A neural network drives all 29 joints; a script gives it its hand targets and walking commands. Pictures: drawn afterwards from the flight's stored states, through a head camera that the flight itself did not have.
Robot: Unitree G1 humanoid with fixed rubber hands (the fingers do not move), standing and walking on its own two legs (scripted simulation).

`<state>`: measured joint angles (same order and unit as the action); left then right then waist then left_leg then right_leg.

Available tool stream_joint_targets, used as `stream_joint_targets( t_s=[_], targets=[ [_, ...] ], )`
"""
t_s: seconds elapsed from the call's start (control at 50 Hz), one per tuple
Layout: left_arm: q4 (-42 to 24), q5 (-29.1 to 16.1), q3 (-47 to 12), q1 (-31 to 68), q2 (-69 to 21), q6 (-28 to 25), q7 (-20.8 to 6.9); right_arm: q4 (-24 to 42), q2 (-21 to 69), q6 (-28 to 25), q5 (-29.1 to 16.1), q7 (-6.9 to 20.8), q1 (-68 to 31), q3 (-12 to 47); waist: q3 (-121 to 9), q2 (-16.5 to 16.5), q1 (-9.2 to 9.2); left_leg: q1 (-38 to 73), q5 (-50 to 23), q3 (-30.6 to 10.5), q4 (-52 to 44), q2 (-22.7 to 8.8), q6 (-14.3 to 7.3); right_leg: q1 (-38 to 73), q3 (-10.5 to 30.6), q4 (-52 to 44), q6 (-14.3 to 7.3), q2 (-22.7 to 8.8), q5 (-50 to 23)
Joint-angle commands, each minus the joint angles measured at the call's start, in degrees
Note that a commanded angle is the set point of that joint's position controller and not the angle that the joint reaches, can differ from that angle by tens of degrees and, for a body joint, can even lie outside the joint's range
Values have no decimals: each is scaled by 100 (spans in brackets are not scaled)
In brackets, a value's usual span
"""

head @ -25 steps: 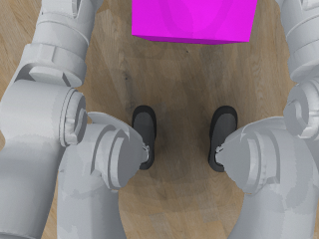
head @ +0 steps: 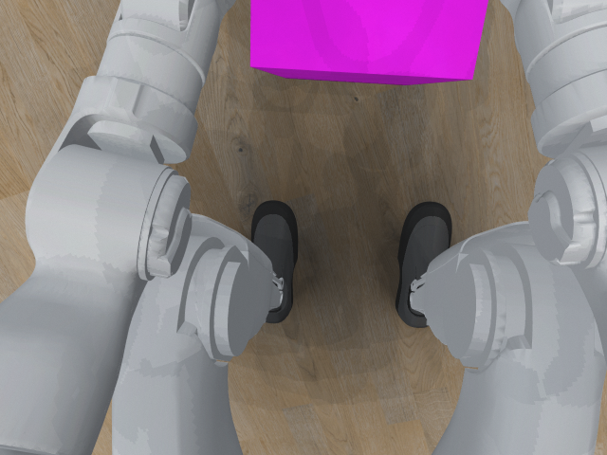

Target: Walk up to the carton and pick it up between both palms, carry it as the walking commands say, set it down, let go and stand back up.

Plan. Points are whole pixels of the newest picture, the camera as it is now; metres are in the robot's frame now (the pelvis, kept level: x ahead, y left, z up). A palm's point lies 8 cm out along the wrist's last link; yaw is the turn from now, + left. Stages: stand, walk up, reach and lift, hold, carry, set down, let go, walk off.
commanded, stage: reach and lift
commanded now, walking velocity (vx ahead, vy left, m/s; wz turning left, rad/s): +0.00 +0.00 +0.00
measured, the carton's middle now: out of the picture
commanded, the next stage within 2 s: none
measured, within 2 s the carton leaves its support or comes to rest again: leaves its support in 0.72 s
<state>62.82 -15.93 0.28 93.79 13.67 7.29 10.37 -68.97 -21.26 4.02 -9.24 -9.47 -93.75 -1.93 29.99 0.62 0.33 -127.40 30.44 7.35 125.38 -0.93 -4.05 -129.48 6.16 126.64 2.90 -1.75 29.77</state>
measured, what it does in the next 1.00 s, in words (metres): stands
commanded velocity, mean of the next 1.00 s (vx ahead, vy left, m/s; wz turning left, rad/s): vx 0.00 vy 0.00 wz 0.00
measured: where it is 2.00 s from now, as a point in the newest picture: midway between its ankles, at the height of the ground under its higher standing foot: (345, 282)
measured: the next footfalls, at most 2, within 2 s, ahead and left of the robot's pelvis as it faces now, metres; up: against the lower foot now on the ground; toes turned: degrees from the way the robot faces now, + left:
none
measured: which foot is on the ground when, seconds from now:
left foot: down 0.00-1.00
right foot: down 0.00-1.00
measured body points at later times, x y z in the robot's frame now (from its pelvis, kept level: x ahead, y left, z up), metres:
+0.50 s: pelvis +0.00 +0.00 -0.01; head +0.38 -0.02 +0.22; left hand +0.59 +0.09 -0.17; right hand +0.58 -0.17 -0.19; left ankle +0.13 +0.09 -0.33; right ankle +0.12 -0.14 -0.33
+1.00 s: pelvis -0.01 +0.00 +0.01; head +0.35 -0.02 +0.27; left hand +0.57 +0.09 -0.12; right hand +0.56 -0.17 -0.14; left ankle +0.13 +0.09 -0.33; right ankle +0.12 -0.14 -0.33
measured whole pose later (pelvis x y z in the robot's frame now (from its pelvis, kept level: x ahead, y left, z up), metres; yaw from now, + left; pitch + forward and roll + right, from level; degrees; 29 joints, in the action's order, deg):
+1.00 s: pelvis -0.01 +0.00 +0.01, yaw +0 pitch +26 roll +2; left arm 59.8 -7.1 5.5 91.0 10.7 17.4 11.5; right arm -63.3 -18.1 17.4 -9.2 -13.6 -90.1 -7.1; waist 30.1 0.4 0.3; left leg -119.6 30.8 6.3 124.5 0.6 -4.1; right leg -121.2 5.9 125.7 2.9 -1.3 30.3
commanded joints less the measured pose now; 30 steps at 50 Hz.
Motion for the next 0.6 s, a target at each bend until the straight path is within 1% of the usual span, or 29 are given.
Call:
stream_joint_targets(
  t_s=[0.0, 0.06, 0.1, 0.14, 0.16, 0.22, 0.32, 0.42, 0.46, 0.52, 0.58],
  targets=[
    [-526, 376, -459, 2473, -1965, -258, -689, 744, 2968, -206, -472, 658, -2575, 404, -8266, -636, -497, 4336, -1536, -816, -947, 696, 415, 3695, -1177, -810, -98, 625, -1472],
    [-489, 531, -519, 2629, -3478, -130, -1165, 927, 4374, -79, -301, 1086, -2955, 470, -7938, -690, -500, 4142, -1398, -836, -888, 770, 374, 3473, -1205, -718, -150, 683, -1315],
    [-471, 622, -556, 2703, -4486, -2, -1508, 1106, 5274, 72, -185, 1403, -3292, 535, -7747, -725, -452, 3933, -1290, -832, -821, 830, 348, 3355, -1234, -650, -187, 712, -1178],
    [-480, 721, -496, 2596, -5020, 132, -1745, 1205, 5705, 200, -79, 1615, -3314, 505, -7565, -726, -414, 3743, -1242, -819, -781, 862, 340, 3260, -1269, -600, -217, 724, -1102],
    [-525, 767, -476, 2568, -5185, 181, -1829, 1215, 5862, 252, -31, 1692, -3266, 483, -7497, -736, -427, 3661, -1213, -811, -766, 872, 340, 3224, -1285, -577, -225, 726, -1081],
    [-643, 826, -449, 2537, -5485, 298, -2007, 1324, 6147, 364, 25, 1877, -3206, 476, -7422, -710, -431, 3545, -1197, -801, -725, 874, 336, 3138, -1304, -539, -245, 724, -1059],
    [-693, 817, -457, 2481, -5813, 425, -2129, 1384, 6313, 462, -20, 2047, -3190, 518, -7352, -652, -455, 3530, -1180, -813, -701, 853, 319, 2935, -1327, -501, -303, 706, -983],
    [-803, 768, -526, 2511, -6061, 486, -2160, 1496, 6442, 513, -117, 2110, -3256, 628, -7609, -663, -458, 3659, -1253, -804, -680, 839, 304, 2928, -1340, -509, -324, 718, -1016],
    [-949, 718, -598, 2575, -6158, 500, -2150, 1644, 6473, 523, -188, 2109, -3358, 706, -7964, -664, -461, 3856, -1373, -794, -663, 843, 305, 3048, -1355, -507, -321, 729, -1113],
    [-1310, 594, -773, 2792, -6294, 535, -2106, 2011, 6539, 558, -332, 2088, -3573, 873, -8828, -664, -481, 4307, -1616, -769, -645, 850, 311, 3358, -1390, -512, -318, 746, -1339],
    [-1880, 415, -1004, 3139, -6411, 582, -2014, 2536, 6616, 623, -513, 2037, -3843, 1023, -10039, -614, -545, 4944, -2061, -767, -626, 866, 334, 3749, -1423, -501, -316, 766, -1738]
  ],
)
